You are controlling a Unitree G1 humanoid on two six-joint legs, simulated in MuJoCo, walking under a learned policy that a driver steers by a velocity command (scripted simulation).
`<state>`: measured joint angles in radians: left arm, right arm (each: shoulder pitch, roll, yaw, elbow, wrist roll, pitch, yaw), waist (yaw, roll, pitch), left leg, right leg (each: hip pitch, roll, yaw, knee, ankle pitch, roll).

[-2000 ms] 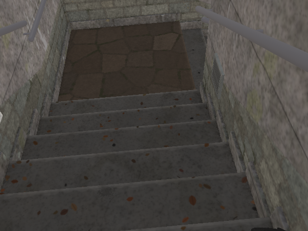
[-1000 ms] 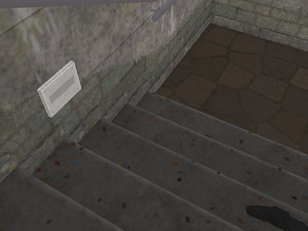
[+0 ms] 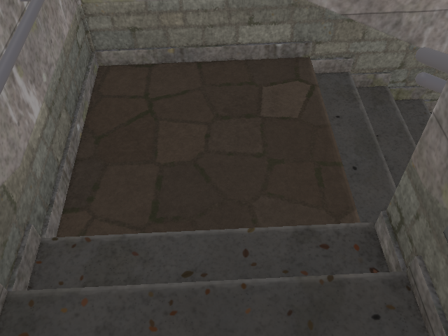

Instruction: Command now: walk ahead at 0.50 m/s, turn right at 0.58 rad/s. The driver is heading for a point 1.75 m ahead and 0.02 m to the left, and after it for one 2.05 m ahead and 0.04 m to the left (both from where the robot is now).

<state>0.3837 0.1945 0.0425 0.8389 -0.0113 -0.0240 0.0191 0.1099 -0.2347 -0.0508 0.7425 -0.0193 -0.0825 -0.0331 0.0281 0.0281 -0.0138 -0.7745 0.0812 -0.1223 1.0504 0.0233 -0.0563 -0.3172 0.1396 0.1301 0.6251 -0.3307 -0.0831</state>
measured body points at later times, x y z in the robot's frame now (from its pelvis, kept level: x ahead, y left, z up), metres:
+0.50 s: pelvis +0.27 +0.12 -0.14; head +0.27 +0.14 +0.31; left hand +0.42 +0.33 -0.27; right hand +0.13 -0.07 -0.28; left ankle +0.27 +0.22 -0.87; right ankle +0.34 -0.04 -0.73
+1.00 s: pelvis +0.56 -0.02 -0.29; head +0.59 -0.03 +0.16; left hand +0.86 +0.12 -0.35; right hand +0.37 -0.22 -0.42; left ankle +0.32 +0.21 -0.79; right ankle +0.65 -0.14 -1.02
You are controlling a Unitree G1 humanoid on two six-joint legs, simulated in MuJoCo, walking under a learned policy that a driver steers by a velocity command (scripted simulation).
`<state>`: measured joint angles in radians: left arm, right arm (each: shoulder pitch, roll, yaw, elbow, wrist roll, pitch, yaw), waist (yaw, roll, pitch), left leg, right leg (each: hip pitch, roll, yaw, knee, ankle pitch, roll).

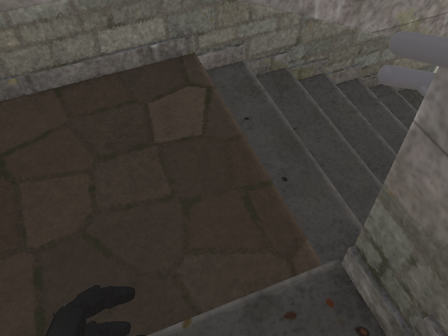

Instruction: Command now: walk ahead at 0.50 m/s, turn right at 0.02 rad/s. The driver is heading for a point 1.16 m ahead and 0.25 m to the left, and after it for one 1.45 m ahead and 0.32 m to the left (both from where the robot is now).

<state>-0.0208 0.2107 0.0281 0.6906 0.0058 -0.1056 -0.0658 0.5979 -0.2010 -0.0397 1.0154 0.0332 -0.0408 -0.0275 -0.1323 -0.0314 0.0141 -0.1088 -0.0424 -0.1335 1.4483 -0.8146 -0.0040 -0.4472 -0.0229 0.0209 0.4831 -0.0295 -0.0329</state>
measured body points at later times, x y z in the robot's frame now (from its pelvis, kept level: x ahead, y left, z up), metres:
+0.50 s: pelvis +0.27 +0.02 -0.08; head +0.27 +0.01 +0.37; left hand +0.17 +0.26 -0.22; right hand +0.50 -0.17 -0.17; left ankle +0.41 +0.17 -0.79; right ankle +0.11 -0.11 -0.73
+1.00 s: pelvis +0.55 +0.08 -0.19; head +0.56 +0.09 +0.26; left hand +0.67 +0.39 -0.26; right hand +0.69 -0.16 -0.31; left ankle +0.40 +0.16 -0.88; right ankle +0.77 +0.01 -0.91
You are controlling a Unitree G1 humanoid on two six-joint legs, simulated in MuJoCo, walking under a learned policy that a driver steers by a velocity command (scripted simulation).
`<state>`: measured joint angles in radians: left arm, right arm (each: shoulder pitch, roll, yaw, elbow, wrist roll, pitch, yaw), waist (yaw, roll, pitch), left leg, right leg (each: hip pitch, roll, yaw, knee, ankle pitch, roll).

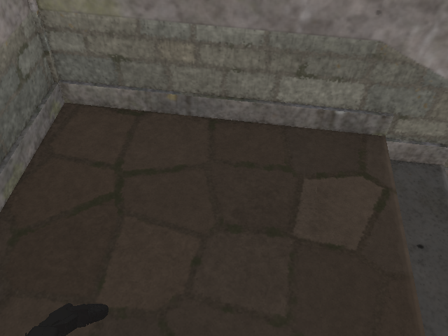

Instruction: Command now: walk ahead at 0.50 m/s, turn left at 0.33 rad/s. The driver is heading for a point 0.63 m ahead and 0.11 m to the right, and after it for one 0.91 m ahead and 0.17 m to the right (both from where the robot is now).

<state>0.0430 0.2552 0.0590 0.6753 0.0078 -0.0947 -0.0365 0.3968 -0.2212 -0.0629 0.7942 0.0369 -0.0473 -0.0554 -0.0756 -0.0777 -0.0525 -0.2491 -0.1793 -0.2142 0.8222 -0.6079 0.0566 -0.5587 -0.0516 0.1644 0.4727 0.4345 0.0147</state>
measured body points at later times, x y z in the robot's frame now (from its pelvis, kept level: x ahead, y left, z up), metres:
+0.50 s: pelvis +0.29 -0.08 -0.11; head +0.32 -0.09 +0.34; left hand +0.16 +0.14 -0.24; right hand +0.58 -0.26 -0.16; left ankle +0.47 +0.04 -0.81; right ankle +0.16 -0.16 -0.84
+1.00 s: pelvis +0.57 -0.10 -0.10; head +0.60 -0.11 +0.35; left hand +0.78 +0.13 -0.19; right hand +0.54 -0.38 -0.24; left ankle +0.46 +0.02 -0.84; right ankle +0.75 -0.25 -0.81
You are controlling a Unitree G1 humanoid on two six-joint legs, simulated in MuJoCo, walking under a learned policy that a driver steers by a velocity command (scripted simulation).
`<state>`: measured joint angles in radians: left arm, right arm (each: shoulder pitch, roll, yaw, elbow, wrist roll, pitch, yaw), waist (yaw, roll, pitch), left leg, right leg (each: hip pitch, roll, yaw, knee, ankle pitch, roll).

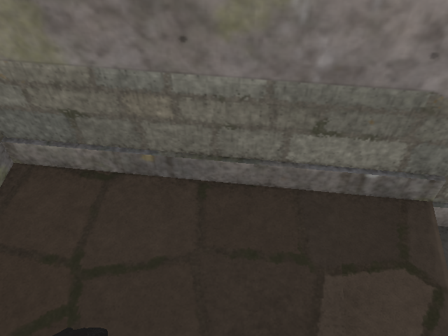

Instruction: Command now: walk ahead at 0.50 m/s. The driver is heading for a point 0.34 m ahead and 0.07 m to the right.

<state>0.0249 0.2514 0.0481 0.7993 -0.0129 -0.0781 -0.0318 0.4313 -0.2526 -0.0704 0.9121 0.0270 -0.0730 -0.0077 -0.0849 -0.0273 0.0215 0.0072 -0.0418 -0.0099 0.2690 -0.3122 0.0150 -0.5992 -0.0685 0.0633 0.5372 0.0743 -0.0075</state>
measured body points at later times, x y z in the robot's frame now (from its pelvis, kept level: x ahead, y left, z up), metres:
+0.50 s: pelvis +0.23 -0.04 +0.01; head +0.26 -0.04 +0.46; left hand +0.26 +0.24 -0.13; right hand +0.43 -0.27 -0.09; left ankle +0.36 +0.09 -0.72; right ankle +0.17 -0.14 -0.74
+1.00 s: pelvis +0.29 -0.02 +0.00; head +0.30 -0.03 +0.45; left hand +0.39 +0.25 -0.12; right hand +0.44 -0.27 -0.12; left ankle +0.35 +0.09 -0.74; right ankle +0.28 -0.17 -0.74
